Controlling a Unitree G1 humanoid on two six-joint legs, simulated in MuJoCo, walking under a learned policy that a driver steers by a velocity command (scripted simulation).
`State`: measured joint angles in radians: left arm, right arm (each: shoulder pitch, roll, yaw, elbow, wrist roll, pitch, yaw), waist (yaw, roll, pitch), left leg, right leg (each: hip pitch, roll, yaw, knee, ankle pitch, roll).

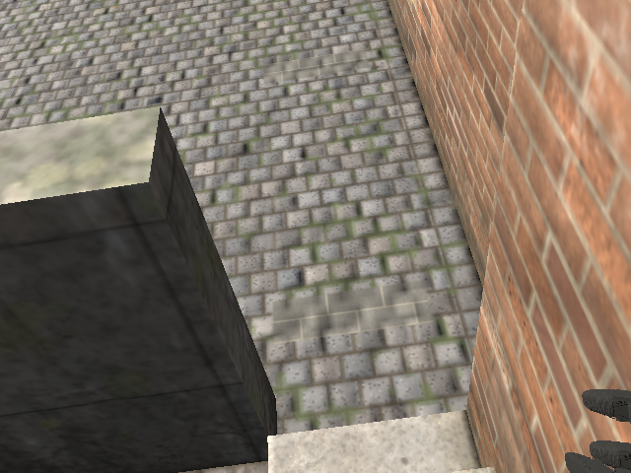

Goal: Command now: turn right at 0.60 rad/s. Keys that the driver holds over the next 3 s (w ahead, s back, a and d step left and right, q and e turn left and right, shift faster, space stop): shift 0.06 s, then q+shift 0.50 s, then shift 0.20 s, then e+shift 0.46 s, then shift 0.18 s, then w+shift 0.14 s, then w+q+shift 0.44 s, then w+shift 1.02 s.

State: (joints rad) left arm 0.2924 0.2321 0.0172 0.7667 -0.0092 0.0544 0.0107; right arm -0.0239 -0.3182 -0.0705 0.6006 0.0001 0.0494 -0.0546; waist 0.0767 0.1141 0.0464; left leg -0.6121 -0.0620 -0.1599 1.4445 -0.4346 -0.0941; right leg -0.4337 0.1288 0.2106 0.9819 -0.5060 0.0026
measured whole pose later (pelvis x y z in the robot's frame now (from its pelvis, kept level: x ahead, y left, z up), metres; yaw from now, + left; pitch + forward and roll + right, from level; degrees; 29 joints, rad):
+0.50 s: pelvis -0.02 +0.05 +0.04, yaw +7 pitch +1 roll +0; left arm 0.01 0.26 0.03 0.69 0.00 0.06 0.07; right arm 0.27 -0.32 -0.05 0.62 0.00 0.08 -0.02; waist -0.04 0.02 0.08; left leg -0.30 -0.09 -0.28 0.64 -0.34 -0.04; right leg -0.31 -0.03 0.13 0.60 -0.30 0.08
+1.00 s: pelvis -0.01 +0.05 +0.06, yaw +12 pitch +0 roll +0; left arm 0.31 0.29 0.02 0.83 -0.03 0.03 0.02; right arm 0.04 -0.19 0.04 0.57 -0.03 0.03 0.00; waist 0.05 0.04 0.03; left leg -0.19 -0.08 -0.26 0.46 -0.25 -0.02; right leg -0.17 0.04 0.13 0.44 -0.26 0.01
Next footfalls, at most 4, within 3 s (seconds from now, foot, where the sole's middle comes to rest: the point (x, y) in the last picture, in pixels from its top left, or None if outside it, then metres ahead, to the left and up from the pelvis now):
0.20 left None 0.00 0.19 -0.72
2.60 right None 0.47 -0.05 -1.11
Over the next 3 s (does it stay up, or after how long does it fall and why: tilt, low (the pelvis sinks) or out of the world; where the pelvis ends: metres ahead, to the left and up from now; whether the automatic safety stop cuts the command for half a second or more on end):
stays up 0.62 0.10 -0.47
